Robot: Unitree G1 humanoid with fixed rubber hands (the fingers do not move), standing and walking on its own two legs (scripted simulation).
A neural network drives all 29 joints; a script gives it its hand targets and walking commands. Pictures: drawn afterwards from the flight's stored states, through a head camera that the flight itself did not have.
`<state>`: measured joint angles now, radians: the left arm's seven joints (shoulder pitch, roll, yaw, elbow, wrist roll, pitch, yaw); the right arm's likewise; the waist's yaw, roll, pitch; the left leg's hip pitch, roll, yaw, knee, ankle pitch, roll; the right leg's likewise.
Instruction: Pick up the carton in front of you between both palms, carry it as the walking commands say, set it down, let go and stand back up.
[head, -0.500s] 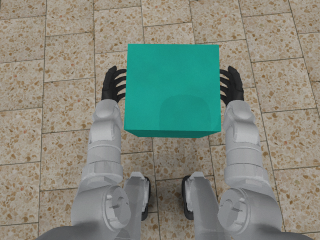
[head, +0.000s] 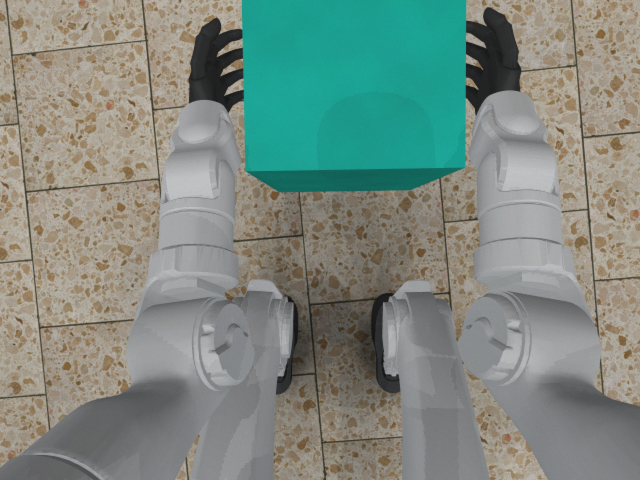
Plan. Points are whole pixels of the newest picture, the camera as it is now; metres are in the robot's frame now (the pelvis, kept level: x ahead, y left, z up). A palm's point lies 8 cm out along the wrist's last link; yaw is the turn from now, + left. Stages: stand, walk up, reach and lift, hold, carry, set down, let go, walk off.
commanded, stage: set down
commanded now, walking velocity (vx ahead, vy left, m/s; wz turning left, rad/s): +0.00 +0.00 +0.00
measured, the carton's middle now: (347, 103) +0.53 -0.02 -0.18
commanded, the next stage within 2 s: none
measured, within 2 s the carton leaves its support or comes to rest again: rests again in 0.86 s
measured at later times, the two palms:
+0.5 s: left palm (245, 114) +0.54 +0.13 -0.26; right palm (448, 104) +0.55 -0.17 -0.26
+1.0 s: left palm (249, 120) +0.54 +0.14 -0.30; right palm (442, 109) +0.56 -0.17 -0.30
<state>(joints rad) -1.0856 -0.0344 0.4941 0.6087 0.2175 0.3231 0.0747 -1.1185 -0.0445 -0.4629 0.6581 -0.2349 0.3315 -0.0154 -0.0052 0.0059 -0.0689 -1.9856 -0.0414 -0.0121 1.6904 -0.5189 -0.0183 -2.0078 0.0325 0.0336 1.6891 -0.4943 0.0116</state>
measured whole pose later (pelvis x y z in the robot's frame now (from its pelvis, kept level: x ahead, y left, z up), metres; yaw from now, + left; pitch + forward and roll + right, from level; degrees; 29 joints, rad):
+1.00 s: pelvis -0.01 +0.00 -0.14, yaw +1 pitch +38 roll +2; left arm -1.47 0.19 0.32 0.90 -0.01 0.24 0.13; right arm -1.52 -0.32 -0.25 0.99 -0.01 0.25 -0.04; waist 0.00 0.01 0.37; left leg -2.24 -0.07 -0.01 2.21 -0.63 -0.04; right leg -2.27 0.04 0.03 2.21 -0.60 0.01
